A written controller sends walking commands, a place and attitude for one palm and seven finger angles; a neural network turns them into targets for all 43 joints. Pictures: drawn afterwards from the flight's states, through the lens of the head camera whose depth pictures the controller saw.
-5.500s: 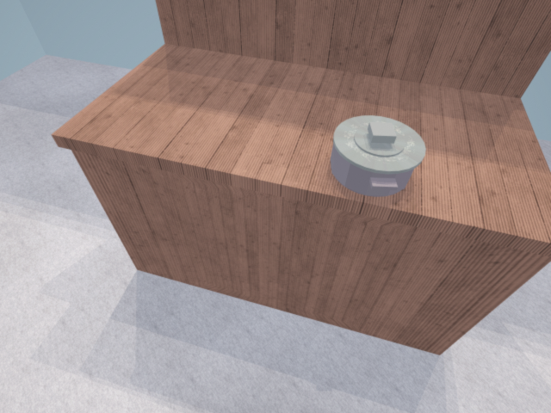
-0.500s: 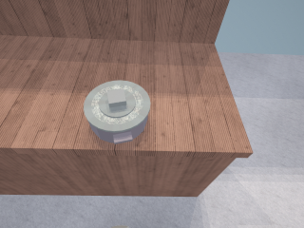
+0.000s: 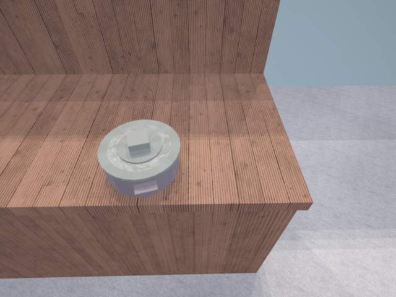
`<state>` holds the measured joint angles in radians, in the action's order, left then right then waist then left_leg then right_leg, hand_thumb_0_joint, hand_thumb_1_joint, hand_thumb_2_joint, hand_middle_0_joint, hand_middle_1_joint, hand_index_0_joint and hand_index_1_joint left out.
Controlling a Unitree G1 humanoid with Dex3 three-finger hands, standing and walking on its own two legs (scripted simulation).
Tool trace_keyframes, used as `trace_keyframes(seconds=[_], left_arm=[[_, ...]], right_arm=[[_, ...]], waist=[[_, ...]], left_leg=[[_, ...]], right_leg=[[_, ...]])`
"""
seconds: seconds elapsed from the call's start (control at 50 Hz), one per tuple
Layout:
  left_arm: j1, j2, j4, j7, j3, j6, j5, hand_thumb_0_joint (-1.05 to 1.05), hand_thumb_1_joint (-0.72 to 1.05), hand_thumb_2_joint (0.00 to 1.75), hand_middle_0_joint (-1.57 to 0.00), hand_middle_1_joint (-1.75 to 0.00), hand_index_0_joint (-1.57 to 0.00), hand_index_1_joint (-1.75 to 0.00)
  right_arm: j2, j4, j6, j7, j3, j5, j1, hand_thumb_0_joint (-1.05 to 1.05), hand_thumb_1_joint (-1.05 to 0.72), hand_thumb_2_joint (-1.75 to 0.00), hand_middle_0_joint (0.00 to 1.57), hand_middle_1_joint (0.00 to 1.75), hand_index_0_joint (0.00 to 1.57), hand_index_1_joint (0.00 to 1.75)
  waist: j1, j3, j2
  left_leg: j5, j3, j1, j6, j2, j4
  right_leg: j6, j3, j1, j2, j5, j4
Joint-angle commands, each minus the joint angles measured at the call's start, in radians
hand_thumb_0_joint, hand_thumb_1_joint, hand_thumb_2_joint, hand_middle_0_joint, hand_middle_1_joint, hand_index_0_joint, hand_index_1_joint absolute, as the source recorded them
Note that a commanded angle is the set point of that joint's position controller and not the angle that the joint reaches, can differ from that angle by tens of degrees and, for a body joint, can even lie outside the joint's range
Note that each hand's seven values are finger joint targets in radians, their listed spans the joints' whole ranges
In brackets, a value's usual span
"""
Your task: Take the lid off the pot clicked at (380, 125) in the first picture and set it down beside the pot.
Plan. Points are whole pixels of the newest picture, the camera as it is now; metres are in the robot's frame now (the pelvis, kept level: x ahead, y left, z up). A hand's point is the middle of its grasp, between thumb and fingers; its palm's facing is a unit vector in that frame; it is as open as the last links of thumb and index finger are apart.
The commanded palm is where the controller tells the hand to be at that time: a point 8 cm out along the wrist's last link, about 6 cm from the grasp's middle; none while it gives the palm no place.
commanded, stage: come to a stop and stand still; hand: left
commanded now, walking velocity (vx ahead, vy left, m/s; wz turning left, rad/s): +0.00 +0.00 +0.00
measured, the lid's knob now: (138, 140) +0.45 +0.17 +0.06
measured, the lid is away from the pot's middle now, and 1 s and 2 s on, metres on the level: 0.00 0.00 0.00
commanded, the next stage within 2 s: look again from close up in 0.42 s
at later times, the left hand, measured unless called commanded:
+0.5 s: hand out of the picture +0.03 +0.17 -0.17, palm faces +0.01 -0.98 -0.18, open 7.4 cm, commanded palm none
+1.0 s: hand out of the picture +0.04 +0.18 -0.17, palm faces +0.01 -0.98 -0.18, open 7.4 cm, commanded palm none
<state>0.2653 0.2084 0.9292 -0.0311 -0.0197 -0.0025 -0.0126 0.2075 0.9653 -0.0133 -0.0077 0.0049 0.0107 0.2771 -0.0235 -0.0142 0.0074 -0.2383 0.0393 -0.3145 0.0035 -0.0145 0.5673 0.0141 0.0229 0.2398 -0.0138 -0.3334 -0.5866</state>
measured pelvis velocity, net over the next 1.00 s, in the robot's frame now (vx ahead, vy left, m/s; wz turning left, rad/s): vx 0.04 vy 0.00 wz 0.00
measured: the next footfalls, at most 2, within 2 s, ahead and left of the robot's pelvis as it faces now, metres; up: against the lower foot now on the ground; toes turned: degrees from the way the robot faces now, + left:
none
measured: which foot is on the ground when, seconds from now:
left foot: down 0.00-1.00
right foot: down 0.00-1.00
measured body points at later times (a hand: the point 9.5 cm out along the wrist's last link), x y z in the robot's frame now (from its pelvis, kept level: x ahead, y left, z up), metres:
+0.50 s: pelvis +0.03 +0.00 +0.01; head +0.05 +0.01 +0.46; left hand +0.03 +0.23 -0.16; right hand +0.06 -0.23 -0.14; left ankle +0.04 +0.12 -0.73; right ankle -0.01 -0.13 -0.73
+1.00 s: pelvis +0.04 +0.00 +0.01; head +0.06 +0.02 +0.46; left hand +0.04 +0.23 -0.15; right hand +0.07 -0.23 -0.14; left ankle +0.04 +0.12 -0.73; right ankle -0.01 -0.13 -0.73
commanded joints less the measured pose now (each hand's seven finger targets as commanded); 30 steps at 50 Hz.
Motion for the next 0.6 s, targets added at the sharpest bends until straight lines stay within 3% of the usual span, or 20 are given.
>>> trace_keyframes(seconds=[0.0, 0.06, 0.12, 0.26, 0.48, 0.58], left_arm=[[0.028, 0.126, -0.042, -0.009, 0.033, -0.019, -0.002, 0.0, 0.9, 0.9, -0.2, -0.3, -0.2, -0.3], [0.045, 0.118, -0.019, -0.01, 0.032, -0.023, -0.001, 0.0, 0.9, 0.9, -0.2, -0.3, -0.2, -0.3], [0.054, 0.106, 0.0, -0.01, 0.032, -0.021, -0.001, 0.0, 0.9, 0.9, -0.2, -0.3, -0.2, -0.3], [0.078, 0.087, 0.043, -0.011, 0.029, -0.025, -0.002, 0.0, 0.9, 0.9, -0.2, -0.3, -0.2, -0.3], [0.1, 0.083, 0.078, -0.009, 0.024, -0.028, -0.001, 0.0, 0.9, 0.9, -0.2, -0.3, -0.2, -0.3], [0.106, 0.081, 0.081, -0.009, 0.025, -0.026, -0.002, 0.0, 0.9, 0.9, -0.2, -0.3, -0.2, -0.3]], right_arm=[[0.091, -0.048, 0.039, 0.012, 0.017, 0.002, 0.002, 0.0, -0.9, -0.9, 0.2, 0.3, 0.2, 0.3], [0.08, -0.027, 0.043, 0.017, 0.014, -0.001, 0.011, 0.0, -0.9, -0.9, 0.2, 0.3, 0.2, 0.3], [0.077, -0.005, 0.046, 0.021, 0.013, -0.002, 0.016, 0.0, -0.9, -0.9, 0.2, 0.3, 0.2, 0.3], [0.058, 0.032, 0.05, 0.027, 0.013, -0.007, 0.026, 0.0, -0.9, -0.9, 0.2, 0.3, 0.2, 0.3], [0.056, 0.062, 0.05, 0.031, 0.012, -0.009, 0.004, 0.0, -0.9, -0.9, 0.2, 0.3, 0.2, 0.3], [0.056, 0.067, 0.052, 0.031, 0.01, -0.01, -0.005, 0.0, -0.9, -0.9, 0.2, 0.3, 0.2, 0.3]], waist=[[0.021, -0.016, 0.006], [0.023, 0.007, -0.021], [0.027, 0.002, 0.023], [0.024, 0.006, -0.007], [0.025, -0.008, -0.024], [0.028, -0.012, 0.003]], left_leg=[[0.016, -0.101, 0.035, 0.022, -0.073, -0.122], [0.074, -0.09, 0.057, 0.02, -0.072, -0.11], [0.091, -0.098, 0.07, 0.025, -0.083, -0.124], [0.153, -0.09, 0.109, 0.027, -0.088, -0.124], [0.192, -0.086, 0.147, 0.028, -0.093, -0.138], [0.197, -0.088, 0.15, 0.03, -0.094, -0.151]], right_leg=[[-0.057, 0.083, 0.05, -0.068, 0.03, 0.159], [-0.057, 0.09, 0.019, -0.076, 0.108, 0.164], [-0.053, 0.073, 0.012, -0.069, 0.125, 0.159], [-0.049, 0.071, -0.002, -0.073, 0.196, 0.174], [-0.044, 0.064, -0.015, -0.082, 0.256, 0.198], [-0.042, 0.061, -0.022, -0.082, 0.244, 0.206]])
